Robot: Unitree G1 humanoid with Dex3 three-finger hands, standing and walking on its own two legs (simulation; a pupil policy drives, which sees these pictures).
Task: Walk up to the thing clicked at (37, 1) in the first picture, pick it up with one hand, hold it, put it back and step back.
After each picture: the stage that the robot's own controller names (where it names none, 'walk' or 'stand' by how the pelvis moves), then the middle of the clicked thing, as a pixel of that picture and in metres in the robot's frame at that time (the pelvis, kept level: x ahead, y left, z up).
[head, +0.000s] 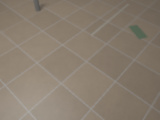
stand; (36, 2) +2.07 +0.61 -0.66
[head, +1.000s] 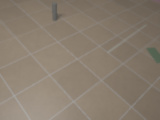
walk; (54, 11) +1.98 +0.28 -0.64
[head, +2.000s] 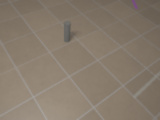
walk; (67, 32) +1.34 +0.12 -0.65
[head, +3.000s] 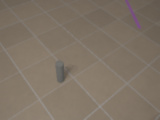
walk; (60, 72) +0.83 +0.16 -0.65
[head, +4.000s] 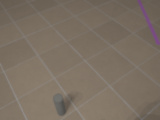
walk; (59, 105) +0.52 +0.19 -0.62
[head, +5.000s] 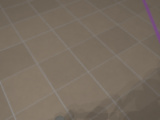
stand; out of the picture +0.35 +0.14 -0.63
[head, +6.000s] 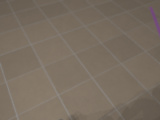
stand; out of the picture +0.35 +0.13 -0.65
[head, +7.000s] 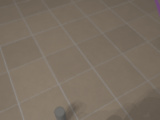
stand; (61, 117) +0.40 +0.15 -0.64
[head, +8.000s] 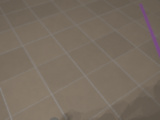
stand; out of the picture +0.37 +0.17 -0.66
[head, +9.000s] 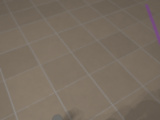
stand; out of the picture +0.39 +0.16 -0.66
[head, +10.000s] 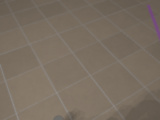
stand; out of the picture +0.38 +0.16 -0.66
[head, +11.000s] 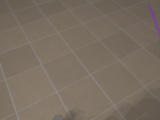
go down; out of the picture +0.38 +0.16 -0.66
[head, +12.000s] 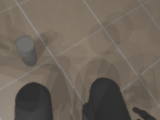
go down; (28, 53) +0.47 +0.17 -0.31
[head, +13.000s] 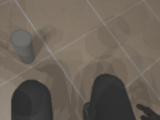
approach; (25, 49) +0.47 +0.18 -0.26
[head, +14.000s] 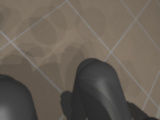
close in; out of the picture +0.46 +0.23 -0.16
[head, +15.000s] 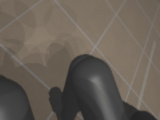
close; out of the picture +0.46 +0.24 -0.16
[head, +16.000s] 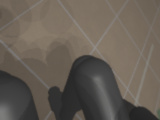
lift; out of the picture +0.42 +0.22 -0.17
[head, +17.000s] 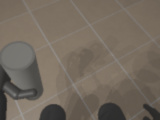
lift; (27, 77) +0.32 +0.17 +0.04
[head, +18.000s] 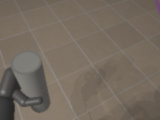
hold; (35, 87) +0.29 +0.15 +0.06
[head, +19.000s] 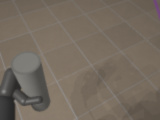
hold; (34, 86) +0.30 +0.16 +0.05
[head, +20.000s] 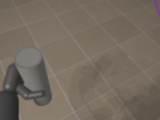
crouch; (37, 81) +0.32 +0.15 +0.03
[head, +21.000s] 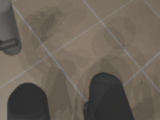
lower; (4, 29) +0.48 +0.18 -0.03
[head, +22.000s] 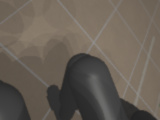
lower; out of the picture +0.46 +0.25 -0.16
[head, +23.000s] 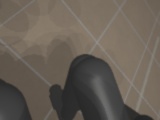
lower; out of the picture +0.45 +0.25 -0.16
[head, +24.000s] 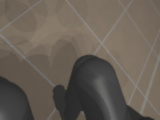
lower; out of the picture +0.45 +0.25 -0.15
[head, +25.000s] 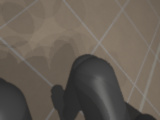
lower; out of the picture +0.44 +0.25 -0.16
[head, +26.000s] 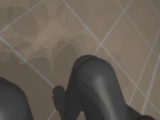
open; out of the picture +0.44 +0.23 -0.16
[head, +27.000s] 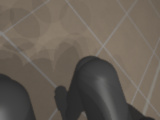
stand; out of the picture +0.44 +0.23 -0.17
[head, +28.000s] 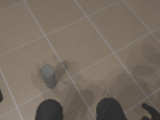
walk; (49, 78) +0.44 +0.16 -0.42
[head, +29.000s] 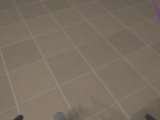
stand; out of the picture +0.39 +0.14 -0.59
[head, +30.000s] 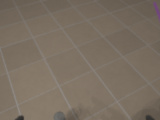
stand; out of the picture +0.39 +0.14 -0.60
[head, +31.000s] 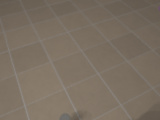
stand; out of the picture +0.40 +0.12 -0.65
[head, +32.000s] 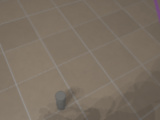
walk; (60, 101) +0.45 +0.09 -0.64
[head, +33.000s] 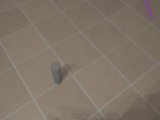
walk; (56, 74) +0.65 +0.17 -0.63
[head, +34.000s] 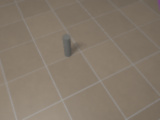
walk; (67, 46) +0.99 +0.15 -0.62
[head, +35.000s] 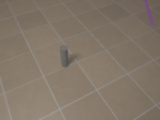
stand; (64, 57) +1.01 +0.16 -0.64
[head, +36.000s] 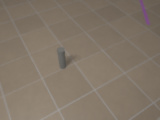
stand; (61, 58) +1.02 +0.19 -0.66
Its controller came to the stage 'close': yes
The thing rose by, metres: 0.70
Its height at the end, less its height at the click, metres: +0.00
